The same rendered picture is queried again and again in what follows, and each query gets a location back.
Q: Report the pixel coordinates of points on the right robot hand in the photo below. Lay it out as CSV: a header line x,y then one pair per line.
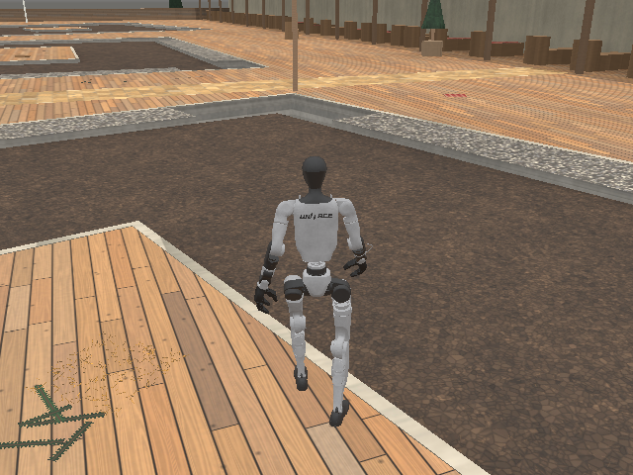
x,y
360,270

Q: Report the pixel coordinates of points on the left robot foot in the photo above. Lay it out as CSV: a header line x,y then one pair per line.
x,y
302,383

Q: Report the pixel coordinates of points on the right robot upper arm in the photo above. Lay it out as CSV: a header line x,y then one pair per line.
x,y
346,208

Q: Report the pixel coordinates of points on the right robot thigh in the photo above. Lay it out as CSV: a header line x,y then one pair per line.
x,y
341,301

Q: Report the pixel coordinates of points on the right robot forearm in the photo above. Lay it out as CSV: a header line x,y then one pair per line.
x,y
360,254

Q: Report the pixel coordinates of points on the left robot hand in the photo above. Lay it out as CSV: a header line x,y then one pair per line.
x,y
260,300

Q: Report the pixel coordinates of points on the left robot upper arm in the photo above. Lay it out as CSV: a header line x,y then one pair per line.
x,y
283,211

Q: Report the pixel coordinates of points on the left robot forearm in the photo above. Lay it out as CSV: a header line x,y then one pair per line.
x,y
268,269

